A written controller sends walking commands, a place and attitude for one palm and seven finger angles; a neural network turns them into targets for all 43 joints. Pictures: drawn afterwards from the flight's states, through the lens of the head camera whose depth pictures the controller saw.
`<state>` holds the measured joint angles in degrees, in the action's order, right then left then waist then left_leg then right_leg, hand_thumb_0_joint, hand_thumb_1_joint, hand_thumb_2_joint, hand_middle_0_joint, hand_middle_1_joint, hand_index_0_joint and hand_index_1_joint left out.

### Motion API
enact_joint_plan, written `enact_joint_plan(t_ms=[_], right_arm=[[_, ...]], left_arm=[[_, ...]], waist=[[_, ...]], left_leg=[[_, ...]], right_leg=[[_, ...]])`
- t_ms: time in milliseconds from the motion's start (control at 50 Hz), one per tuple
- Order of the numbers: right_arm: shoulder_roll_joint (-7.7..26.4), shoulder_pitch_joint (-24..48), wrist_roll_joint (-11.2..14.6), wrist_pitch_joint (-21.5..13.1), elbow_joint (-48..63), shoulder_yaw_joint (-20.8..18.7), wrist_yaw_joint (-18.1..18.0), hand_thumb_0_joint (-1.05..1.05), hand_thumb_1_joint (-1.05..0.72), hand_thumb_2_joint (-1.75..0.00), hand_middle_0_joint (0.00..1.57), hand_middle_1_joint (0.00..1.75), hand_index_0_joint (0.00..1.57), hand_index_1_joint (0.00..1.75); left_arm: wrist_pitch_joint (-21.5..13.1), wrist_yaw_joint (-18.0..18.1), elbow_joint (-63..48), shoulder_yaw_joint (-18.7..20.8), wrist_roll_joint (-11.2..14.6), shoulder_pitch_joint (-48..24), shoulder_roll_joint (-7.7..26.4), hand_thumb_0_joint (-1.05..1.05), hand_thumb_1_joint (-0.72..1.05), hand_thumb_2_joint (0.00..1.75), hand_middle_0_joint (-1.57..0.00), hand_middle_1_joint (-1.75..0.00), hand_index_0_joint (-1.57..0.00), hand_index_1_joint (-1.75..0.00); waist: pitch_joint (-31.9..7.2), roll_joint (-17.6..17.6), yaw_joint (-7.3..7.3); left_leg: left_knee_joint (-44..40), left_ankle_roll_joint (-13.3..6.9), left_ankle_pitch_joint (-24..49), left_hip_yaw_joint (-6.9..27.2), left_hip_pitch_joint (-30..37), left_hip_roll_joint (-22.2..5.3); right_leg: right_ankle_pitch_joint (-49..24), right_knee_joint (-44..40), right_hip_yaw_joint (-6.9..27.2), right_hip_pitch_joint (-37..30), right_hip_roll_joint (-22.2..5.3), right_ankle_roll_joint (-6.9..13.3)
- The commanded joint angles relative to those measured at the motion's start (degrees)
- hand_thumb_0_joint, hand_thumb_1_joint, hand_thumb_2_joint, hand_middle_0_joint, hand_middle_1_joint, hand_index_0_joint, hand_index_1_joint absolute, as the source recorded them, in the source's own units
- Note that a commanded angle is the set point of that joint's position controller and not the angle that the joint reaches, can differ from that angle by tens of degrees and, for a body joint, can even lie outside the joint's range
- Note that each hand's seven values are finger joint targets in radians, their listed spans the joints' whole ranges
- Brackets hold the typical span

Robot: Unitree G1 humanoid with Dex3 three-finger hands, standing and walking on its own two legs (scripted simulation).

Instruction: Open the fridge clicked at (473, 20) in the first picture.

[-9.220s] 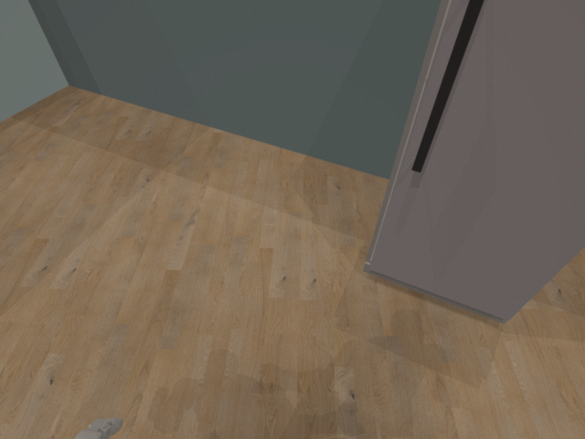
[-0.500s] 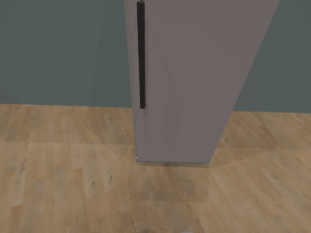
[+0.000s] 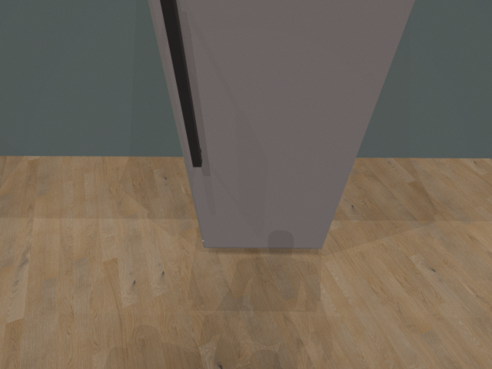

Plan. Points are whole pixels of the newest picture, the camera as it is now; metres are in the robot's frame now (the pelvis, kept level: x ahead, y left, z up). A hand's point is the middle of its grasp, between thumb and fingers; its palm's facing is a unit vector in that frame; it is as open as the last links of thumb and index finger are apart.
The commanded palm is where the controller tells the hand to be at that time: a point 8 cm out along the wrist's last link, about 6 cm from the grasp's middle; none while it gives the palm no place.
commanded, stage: look again from close up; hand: left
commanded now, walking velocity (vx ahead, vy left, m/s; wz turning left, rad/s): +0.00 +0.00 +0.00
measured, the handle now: (186, 90) +0.67 +0.18 +0.10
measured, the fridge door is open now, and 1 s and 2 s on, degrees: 0 0 0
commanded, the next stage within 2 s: shuffle to correct the standing spot in 0.88 s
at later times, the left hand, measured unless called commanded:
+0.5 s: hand out of the picture +0.04 +0.15 -0.17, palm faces +0.02 -0.98 -0.19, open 7.3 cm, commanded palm none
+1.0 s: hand out of the picture +0.04 +0.14 -0.17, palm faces +0.03 -0.98 -0.17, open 7.3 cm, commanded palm none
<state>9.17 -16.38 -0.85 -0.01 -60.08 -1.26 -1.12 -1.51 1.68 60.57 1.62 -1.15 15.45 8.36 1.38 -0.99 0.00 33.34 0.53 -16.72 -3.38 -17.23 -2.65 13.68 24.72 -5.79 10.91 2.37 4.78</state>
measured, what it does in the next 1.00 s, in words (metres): steps on the spot: left foot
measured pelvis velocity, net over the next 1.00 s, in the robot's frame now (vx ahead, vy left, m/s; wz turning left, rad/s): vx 0.06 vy -0.02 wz -0.02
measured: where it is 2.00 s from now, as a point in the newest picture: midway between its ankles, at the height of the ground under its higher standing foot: outside the picture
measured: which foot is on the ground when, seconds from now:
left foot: up 0.00-0.02, down 0.04-1.00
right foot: down 0.00-1.00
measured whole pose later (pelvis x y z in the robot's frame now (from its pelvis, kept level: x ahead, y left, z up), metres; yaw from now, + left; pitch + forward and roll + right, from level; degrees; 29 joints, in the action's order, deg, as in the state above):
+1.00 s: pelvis +0.06 -0.02 +0.00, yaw -1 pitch +0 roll +1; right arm 6.6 -17.6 -0.7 -0.3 -65.7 1.2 -2.8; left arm -1.5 2.5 64.4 -0.6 -0.5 19.3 5.8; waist 1.7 0.0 0.4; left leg 22.4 2.0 -14.7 -4.3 -7.2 -2.6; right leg 17.5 21.4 -4.5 3.9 3.5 5.1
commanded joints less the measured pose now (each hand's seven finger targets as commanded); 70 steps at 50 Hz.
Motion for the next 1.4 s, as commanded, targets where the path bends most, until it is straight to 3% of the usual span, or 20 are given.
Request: enact_joint_plan(t_ms=[0, 20, 40, 80, 240, 460, 660, 820, 960, 1040, 1100, 1140, 1180, 1240, 1260, 1300, 1320, 1340, 1360, 1380], right_arm=[[2.0, -6.6, -0.1, -1.8, -0.9, 0.9, -0.7, 0.0, -0.9, -0.9, 0.2, 0.3, 0.2, 0.3], [3.3, -5.0, -0.2, -2.0, -0.6, 0.8, -1.1, 0.0, -0.9, -0.9, 0.2, 0.3, 0.2, 0.3], [3.6, -3.6, -0.2, -1.7, -0.4, 0.9, -1.3, 0.0, -0.9, -0.9, 0.2, 0.3, 0.2, 0.3], [2.4, -1.5, 0.2, -1.4, -0.9, 1.3, -1.4, 0.0, -0.9, -0.9, 0.2, 0.3, 0.2, 0.3], [3.5, -1.4, 0.2, -1.2, -1.8, 1.4, -1.9, 0.0, -0.9, -0.9, 0.2, 0.3, 0.2, 0.3], [3.2, -2.8, 0.2, -1.0, -3.4, 1.9, -2.0, 0.0, -0.9, -0.9, 0.2, 0.3, 0.2, 0.3], [2.3, -4.5, 0.3, -0.7, -4.4, 2.1, -2.1, 0.0, -0.9, -0.9, 0.2, 0.3, 0.2, 0.3], [1.7, -5.4, 0.2, -0.7, -4.9, 2.0, -2.1, 0.0, -0.9, -0.9, 0.2, 0.3, 0.2, 0.3], [1.6, -5.7, 0.3, -1.0, -4.8, 2.0, -2.2, 0.0, -0.9, -0.9, 0.2, 0.3, 0.2, 0.3], [2.3, -6.8, -0.2, -0.8, -5.0, 1.6, -1.7, 0.0, -0.9, -0.9, 0.2, 0.3, 0.2, 0.3], [1.4, -4.7, -0.4, -0.8, -3.3, 1.3, -1.1, 0.0, -0.9, -0.9, 0.2, 0.3, 0.2, 0.3], [1.5, -2.4, -0.4, -0.9, -1.7, 1.0, -0.8, 0.0, -0.9, -0.9, 0.2, 0.3, 0.2, 0.3], [1.5, -0.4, -0.3, -1.3, -0.1, 0.5, -0.4, 0.0, -0.9, -0.9, 0.2, 0.3, 0.2, 0.3], [1.0, 0.9, 0.1, -2.0, 1.5, 0.0, 0.1, 0.0, -0.9, -0.9, 0.2, 0.3, 0.2, 0.3], [0.4, -0.3, 0.2, -2.2, 1.2, 0.0, 0.2, 0.0, -0.9, -0.9, 0.2, 0.3, 0.2, 0.3], [-0.6, -8.5, 0.0, -2.7, -1.2, 0.2, 0.0, 0.0, -0.9, -0.9, 0.2, 0.3, 0.2, 0.3], [1.0, -15.3, -0.3, -3.1, -3.6, -0.1, -0.5, 0.0, -0.9, -0.9, 0.2, 0.3, 0.2, 0.3], [6.6, -21.0, -1.2, -3.8, -4.9, -1.3, -1.1, 0.0, -0.9, -0.9, 0.2, 0.3, 0.2, 0.3], [8.6, -22.8, -0.8, -3.3, -4.7, -1.5, -1.7, 0.0, -0.9, -0.9, 0.2, 0.3, 0.2, 0.3], [8.5, -18.7, -0.7, -2.9, -3.4, -1.4, -1.5, 0.0, -0.9, -0.9, 0.2, 0.3, 0.2, 0.3]], left_arm=[[-0.7, -0.2, -1.0, -0.5, 0.8, 3.2, 3.7, 0.0, 0.9, 0.9, -0.2, -0.3, -0.2, -0.3], [-0.7, -0.2, -0.5, -0.6, 0.9, 4.6, 3.1, 0.0, 0.9, 0.9, -0.2, -0.3, -0.2, -0.3], [-0.7, -0.1, -0.1, -0.7, 0.7, 4.9, 3.0, 0.0, 0.9, 0.9, -0.2, -0.3, -0.2, -0.3], [-0.3, -0.1, 1.1, -0.9, 0.7, 4.3, 4.4, 0.0, 0.9, 0.9, -0.2, -0.3, -0.2, -0.3], [-0.8, 0.3, 2.9, -1.6, 0.8, 6.5, 4.2, 0.0, 0.9, 0.9, -0.2, -0.3, -0.2, -0.3], [-0.7, 1.1, 3.0, -1.4, 0.7, 8.4, 4.2, 0.0, 0.9, 0.9, -0.2, -0.3, -0.2, -0.3], [-0.4, 1.4, 2.6, -1.2, 0.8, 8.9, 4.6, 0.0, 0.9, 0.9, -0.2, -0.3, -0.2, -0.3], [-0.3, 1.3, 2.7, -1.2, 0.9, 9.0, 3.9, 0.0, 0.9, 0.9, -0.2, -0.3, -0.2, -0.3], [-0.4, 1.3, 2.9, -1.3, 0.8, 9.5, 3.4, 0.0, 0.9, 0.9, -0.2, -0.3, -0.2, -0.3], [-0.2, 0.7, 3.2, -0.6, 0.4, 10.5, 3.7, 0.0, 0.9, 0.9, -0.2, -0.3, -0.2, -0.3], [0.0, 0.4, 3.5, 0.6, 0.2, 13.1, 4.9, 0.0, 0.9, 0.9, -0.2, -0.3, -0.2, -0.3], [-0.2, 0.3, 3.7, 1.1, 0.1, 15.4, 5.1, 0.0, 0.9, 0.9, -0.2, -0.3, -0.2, -0.3], [-0.7, 0.4, 3.6, 1.5, -0.4, 17.0, 5.4, 0.0, 0.9, 0.9, -0.2, -0.3, -0.2, -0.3], [-1.4, 0.4, 3.2, 2.0, -0.7, 16.3, 5.9, 0.0, 0.9, 0.9, -0.2, -0.3, -0.2, -0.3], [-1.5, 0.3, 2.9, 2.0, -0.8, 14.9, 6.0, 0.0, 0.9, 0.9, -0.2, -0.3, -0.2, -0.3], [-1.4, -0.2, 2.1, 1.8, -0.3, 11.1, 6.1, 0.0, 0.9, 0.9, -0.2, -0.3, -0.2, -0.3], [-1.4, -0.5, 1.8, 1.5, 0.1, 10.2, 4.8, 0.0, 0.9, 0.9, -0.2, -0.3, -0.2, -0.3], [-1.4, -0.9, 0.5, 1.0, 0.7, 10.5, 1.9, 0.0, 0.9, 0.9, -0.2, -0.3, -0.2, -0.3], [-1.7, -0.9, -1.7, 0.6, 0.6, 7.2, 1.9, 0.0, 0.9, 0.9, -0.2, -0.3, -0.2, -0.3], [-1.7, -0.7, -2.0, 1.1, -0.1, 6.2, 2.6, 0.0, 0.9, 0.9, -0.2, -0.3, -0.2, -0.3]], waist=[[0.5, -2.8, -0.62], [0.4, -4.0, 0.52], [0.9, -1.8, 0.61], [2.4, -5.4, 0.36], [-0.6, 1.6, 0.02], [0.4, 3.3, 0.54], [2.1, 3.3, 0.73], [3.5, 1.6, 0.49], [2.8, 1.4, 0.44], [4.2, 2.1, 0.78], [8.5, 6.2, 2.02], [10.5, 7.9, 2.91], [11.2, 6.5, 3.48], [9.0, 4.8, 2.5], [8.5, 3.5, 1.43], [5.5, 3.5, -2.94], [3.3, -0.4, -5.42], [0.4, -13.8, -6.47], [1.0, -15.6, -6.42], [3.5, -10.1, -5.01]], left_leg=[[-12.6, -1.1, 15.1, 4.2, 11.1, -3.7], [-11.7, -2.3, 18.7, 5.9, 9.0, -6.2], [-10.7, -2.5, 17.2, 4.9, 7.5, -6.2], [-11.6, -1.6, 15.6, 4.1, 6.9, -4.8], [-12.4, -1.3, 15.8, 2.9, 10.4, -4.4], [-12.4, -1.2, 16.1, 1.8, 9.5, -4.0], [-11.8, -1.1, 14.6, 1.2, 8.6, -3.7], [-12.7, -1.2, 13.1, 1.8, 9.2, -4.0], [-12.3, -1.4, 14.8, 2.0, 10.0, -4.0], [-10.5, -2.0, 2.5, 1.1, 6.5, -2.7], [-3.3, -1.7, -3.1, -1.6, -2.6, -0.5], [4.4, -1.4, -7.3, -1.7, -8.8, -0.7], [11.3, -1.7, -11.1, -0.8, -15.0, -1.6], [10.5, -2.1, -11.5, 0.4, -14.7, -2.3], [7.5, -2.2, -10.3, -0.6, -11.4, -1.8], [-3.1, -2.7, -0.7, -4.2, 4.4, 1.5], [-7.7, -3.8, 3.6, -2.2, 14.1, 1.0], [-13.9, -9.1, 4.4, 16.9, 21.1, -12.2], [-20.0, -14.5, 7.7, 29.0, 20.8, -20.0], [-21.3, -16.4, 5.2, 28.3, 15.5, -21.5]], right_leg=[[-6.9, -5.4, 9.1, 5.7, -8.9, -0.6], [-7.0, -5.5, 8.5, 3.2, -7.7, -1.7], [-7.6, -6.7, 9.0, 1.5, -7.8, -2.1], [-11.1, -6.7, 9.1, 0.8, -9.0, -2.2], [-19.7, -7.1, 8.7, -3.2, -9.5, -2.9], [-26.1, -6.2, 8.1, -5.9, -9.7, -3.5], [-27.8, -6.2, 8.3, -6.4, -9.7, -4.0], [-20.5, -7.2, 8.8, -4.2, -9.3, -3.2], [-21.0, -6.8, 8.5, -4.2, -9.0, -3.0], [-0.5, -7.4, 10.0, -3.8, -9.0, -0.8], [11.2, -12.1, 16.4, -5.1, -12.4, 2.2], [8.1, -14.2, 21.3, -6.8, -16.4, 5.7], [1.2, -14.0, 23.8, -9.7, -20.0, 9.4], [-11.3, -10.4, 20.1, -11.2, -20.8, 10.3], [-14.3, -8.6, 17.5, -9.6, -19.6, 9.4], [-16.5, -0.6, 9.4, -1.1, -14.2, 5.3], [-15.0, 10.7, 6.0, 4.2, -9.7, 3.0], [2.3, 26.7, 0.8, 15.1, -2.8, -0.6], [19.1, 38.7, 1.9, 21.9, -0.7, -0.9], [19.5, 44.9, 4.8, 23.1, -3.6, -0.1]])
